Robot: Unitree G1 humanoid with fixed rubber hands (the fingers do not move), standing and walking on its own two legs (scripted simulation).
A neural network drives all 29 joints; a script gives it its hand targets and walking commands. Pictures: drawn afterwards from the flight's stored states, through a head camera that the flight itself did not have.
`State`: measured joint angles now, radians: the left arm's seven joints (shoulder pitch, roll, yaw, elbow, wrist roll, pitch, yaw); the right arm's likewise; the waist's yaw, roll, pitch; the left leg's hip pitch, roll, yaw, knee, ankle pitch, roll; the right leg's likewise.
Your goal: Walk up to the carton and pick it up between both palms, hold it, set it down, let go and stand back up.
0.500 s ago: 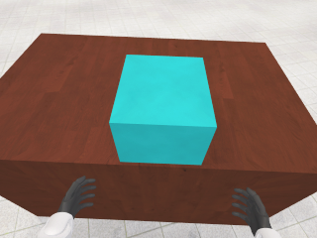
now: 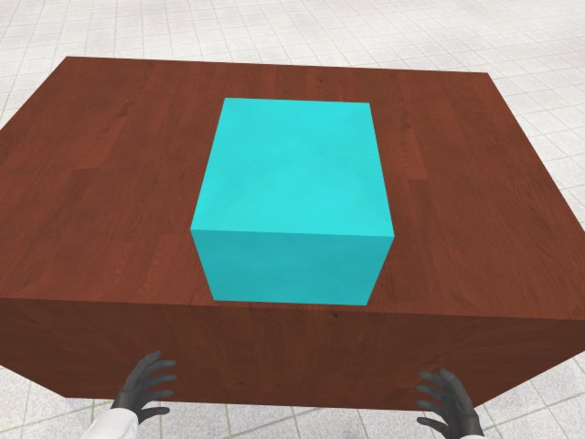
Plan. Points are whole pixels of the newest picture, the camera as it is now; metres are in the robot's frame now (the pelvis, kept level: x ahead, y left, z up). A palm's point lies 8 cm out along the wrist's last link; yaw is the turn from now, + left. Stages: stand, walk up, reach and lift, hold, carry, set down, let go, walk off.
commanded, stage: let go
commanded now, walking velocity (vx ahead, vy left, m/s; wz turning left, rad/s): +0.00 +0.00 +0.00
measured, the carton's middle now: (293, 198) +0.47 +0.06 +0.03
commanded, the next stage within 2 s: stand in 0.28 s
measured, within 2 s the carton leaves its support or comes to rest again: neither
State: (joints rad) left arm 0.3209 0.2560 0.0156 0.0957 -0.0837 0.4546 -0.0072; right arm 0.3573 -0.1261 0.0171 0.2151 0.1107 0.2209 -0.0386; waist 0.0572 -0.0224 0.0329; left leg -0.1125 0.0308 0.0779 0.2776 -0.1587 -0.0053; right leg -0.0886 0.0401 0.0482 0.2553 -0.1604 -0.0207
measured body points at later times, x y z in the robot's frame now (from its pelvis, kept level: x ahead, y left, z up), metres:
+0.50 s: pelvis +0.04 +0.01 -0.01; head +0.05 +0.00 +0.44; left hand +0.10 +0.26 -0.13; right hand +0.12 -0.25 -0.13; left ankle -0.01 +0.12 -0.75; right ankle -0.02 -0.11 -0.75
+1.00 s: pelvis +0.06 +0.02 -0.01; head +0.06 +0.01 +0.44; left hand +0.05 +0.25 -0.16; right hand +0.05 -0.22 -0.16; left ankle -0.01 +0.12 -0.75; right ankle -0.01 -0.11 -0.75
